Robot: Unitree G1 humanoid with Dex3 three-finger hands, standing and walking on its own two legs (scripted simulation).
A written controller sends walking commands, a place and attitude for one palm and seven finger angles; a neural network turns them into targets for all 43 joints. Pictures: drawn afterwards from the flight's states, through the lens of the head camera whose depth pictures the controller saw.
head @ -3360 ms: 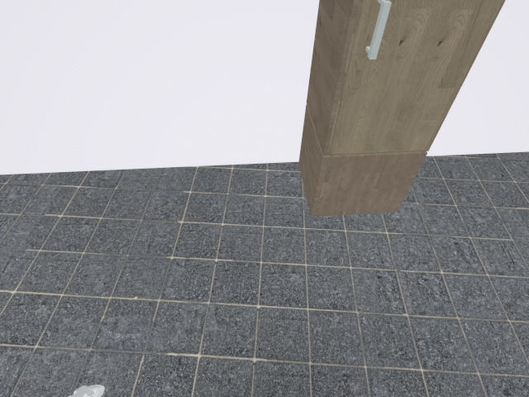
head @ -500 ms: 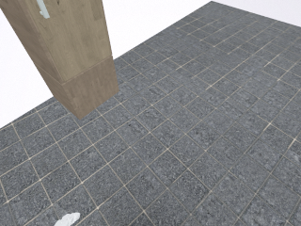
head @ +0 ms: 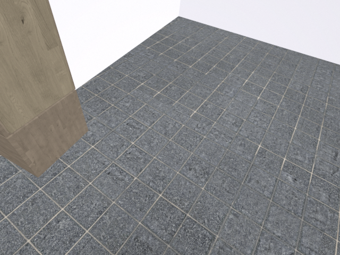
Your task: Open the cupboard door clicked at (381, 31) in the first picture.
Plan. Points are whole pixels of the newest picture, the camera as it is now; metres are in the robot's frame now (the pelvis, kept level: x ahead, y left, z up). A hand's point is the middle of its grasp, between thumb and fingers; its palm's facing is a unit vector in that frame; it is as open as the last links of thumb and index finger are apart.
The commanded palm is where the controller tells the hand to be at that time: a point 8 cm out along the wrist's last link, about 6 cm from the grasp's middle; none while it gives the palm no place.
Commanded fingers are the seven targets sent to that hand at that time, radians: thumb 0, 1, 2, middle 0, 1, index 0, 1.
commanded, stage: walk to a spot facing it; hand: left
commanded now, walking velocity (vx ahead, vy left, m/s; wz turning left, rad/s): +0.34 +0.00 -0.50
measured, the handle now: out of the picture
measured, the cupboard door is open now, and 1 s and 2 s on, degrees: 0 0 0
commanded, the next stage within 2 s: turn to face it in 1.18 s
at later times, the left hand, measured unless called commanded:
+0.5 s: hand (151, 175) +0.40 +0.08 -0.17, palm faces -0.28 -0.95 -0.17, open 7.4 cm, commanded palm none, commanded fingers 0.00 0.90 0.90 -0.20 -0.30 -0.20 -0.30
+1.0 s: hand (139, 152) +0.49 +0.14 -0.18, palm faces -0.31 -0.94 -0.14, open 7.4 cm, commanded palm none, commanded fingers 0.00 0.90 0.90 -0.20 -0.30 -0.20 -0.30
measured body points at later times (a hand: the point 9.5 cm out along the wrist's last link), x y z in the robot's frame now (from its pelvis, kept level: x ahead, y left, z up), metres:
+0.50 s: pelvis +0.22 -0.05 -0.02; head +0.26 -0.06 +0.43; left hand +0.41 +0.13 -0.16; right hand +0.06 -0.23 -0.16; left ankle +0.08 +0.10 -0.64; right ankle +0.26 -0.14 -0.73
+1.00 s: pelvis +0.44 -0.04 +0.00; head +0.46 -0.01 +0.45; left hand +0.51 +0.19 -0.17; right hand +0.44 -0.29 -0.12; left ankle +0.50 +0.03 -0.73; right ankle +0.33 -0.14 -0.63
